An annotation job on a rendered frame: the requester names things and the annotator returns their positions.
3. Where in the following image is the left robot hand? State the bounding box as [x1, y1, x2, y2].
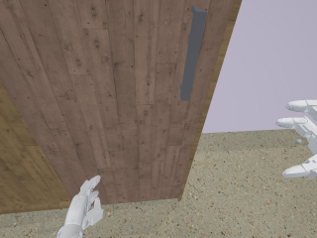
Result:
[64, 175, 104, 230]

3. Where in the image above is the robot left forearm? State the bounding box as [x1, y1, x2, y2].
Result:
[56, 224, 83, 238]

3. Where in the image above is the right robot hand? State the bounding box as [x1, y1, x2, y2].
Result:
[275, 99, 317, 179]

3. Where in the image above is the wardrobe door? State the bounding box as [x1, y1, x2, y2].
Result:
[0, 80, 72, 207]
[0, 0, 234, 206]

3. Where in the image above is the handle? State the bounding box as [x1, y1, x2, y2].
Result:
[179, 5, 207, 101]

